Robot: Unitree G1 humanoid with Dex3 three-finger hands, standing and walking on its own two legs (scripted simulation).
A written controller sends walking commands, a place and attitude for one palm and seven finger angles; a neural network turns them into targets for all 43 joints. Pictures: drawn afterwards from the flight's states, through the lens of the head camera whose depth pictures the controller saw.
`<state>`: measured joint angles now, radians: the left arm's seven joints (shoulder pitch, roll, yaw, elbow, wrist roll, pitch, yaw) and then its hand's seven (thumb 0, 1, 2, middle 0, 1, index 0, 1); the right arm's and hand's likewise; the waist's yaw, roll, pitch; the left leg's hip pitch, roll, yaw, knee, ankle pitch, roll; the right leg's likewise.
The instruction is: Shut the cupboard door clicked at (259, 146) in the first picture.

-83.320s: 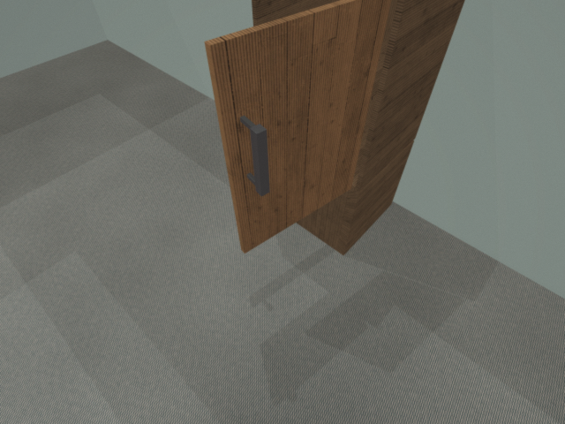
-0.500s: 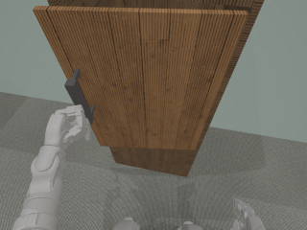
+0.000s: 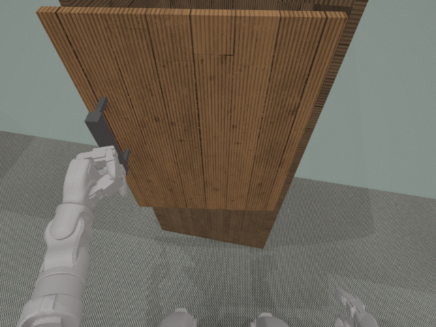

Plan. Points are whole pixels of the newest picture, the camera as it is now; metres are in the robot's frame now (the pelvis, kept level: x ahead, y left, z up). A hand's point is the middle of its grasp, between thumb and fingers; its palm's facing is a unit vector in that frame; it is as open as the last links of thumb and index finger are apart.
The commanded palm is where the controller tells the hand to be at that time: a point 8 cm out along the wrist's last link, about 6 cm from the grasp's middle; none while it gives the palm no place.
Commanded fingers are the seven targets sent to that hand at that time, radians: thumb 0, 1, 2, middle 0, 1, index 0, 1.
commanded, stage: push the door shut along its arc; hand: left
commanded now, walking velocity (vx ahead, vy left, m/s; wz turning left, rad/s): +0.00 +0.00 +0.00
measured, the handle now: (112, 139) +0.45 +0.23 +0.07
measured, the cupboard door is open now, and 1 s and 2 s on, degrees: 9 0 0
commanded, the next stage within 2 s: pull the fist back off the door in 0.96 s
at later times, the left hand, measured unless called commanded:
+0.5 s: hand (123, 158) +0.40 +0.20 +0.07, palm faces -0.10 -0.99 -0.03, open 3.1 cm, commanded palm +0.39 +0.24 +0.07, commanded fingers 0.00 0.90 0.90 -1.30 -1.50 -1.30 -1.50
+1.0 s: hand (127, 145) +0.43 +0.20 +0.07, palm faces -0.21 -0.98 -0.03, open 3.2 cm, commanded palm +0.46 +0.21 +0.07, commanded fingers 0.00 0.90 0.90 -1.30 -1.50 -1.30 -1.50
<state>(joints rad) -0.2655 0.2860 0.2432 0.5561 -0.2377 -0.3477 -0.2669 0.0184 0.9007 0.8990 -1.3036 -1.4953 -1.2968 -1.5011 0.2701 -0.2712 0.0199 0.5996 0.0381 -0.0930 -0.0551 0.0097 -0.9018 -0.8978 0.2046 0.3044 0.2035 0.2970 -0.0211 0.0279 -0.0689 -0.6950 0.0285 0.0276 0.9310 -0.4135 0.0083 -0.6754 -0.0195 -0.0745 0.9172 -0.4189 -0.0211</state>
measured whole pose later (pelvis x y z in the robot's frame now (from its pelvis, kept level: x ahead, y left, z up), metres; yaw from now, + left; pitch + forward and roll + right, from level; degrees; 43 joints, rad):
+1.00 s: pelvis -0.02 +0.01 -0.02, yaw +2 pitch +16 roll -3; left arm -0.83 0.44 0.19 1.08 -0.22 -0.37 -0.46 0.02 0.90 0.90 -1.37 -1.50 -1.37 -1.50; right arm 0.33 -0.29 0.04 0.69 0.04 -0.08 -0.06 0.01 -0.90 -0.90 0.21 0.30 0.20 0.30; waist -0.07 0.02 -0.09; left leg -0.93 0.01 -0.01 1.06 -0.42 0.03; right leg -0.88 -0.04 -0.11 1.01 -0.42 -0.01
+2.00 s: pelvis +0.02 +0.00 +0.00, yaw +0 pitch +11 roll +0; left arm -0.21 0.22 0.17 0.49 -0.21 -0.36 -0.19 0.02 0.90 0.90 -1.30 -1.50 -1.30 -1.50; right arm 0.23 -0.26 0.00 0.58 0.04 -0.06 -0.04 0.01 -0.90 -0.90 0.20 0.30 0.20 0.30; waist -0.01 0.03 -0.09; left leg -0.67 0.02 0.01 0.91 -0.43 0.00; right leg -0.65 -0.01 -0.07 0.89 -0.44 -0.02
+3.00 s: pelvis +0.03 +0.01 +0.05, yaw +0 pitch -4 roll +0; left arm 0.33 0.31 0.23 -0.21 -0.06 -0.04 0.11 0.02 0.90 0.90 -0.80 -0.94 -0.79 -0.95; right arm 0.19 -0.22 0.05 0.62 0.02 -0.09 -0.09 0.01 -0.90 -0.90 0.20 0.30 0.20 0.30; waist 0.05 0.07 0.01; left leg -0.14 0.00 0.04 0.46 -0.26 0.02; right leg -0.12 -0.02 -0.05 0.45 -0.26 0.00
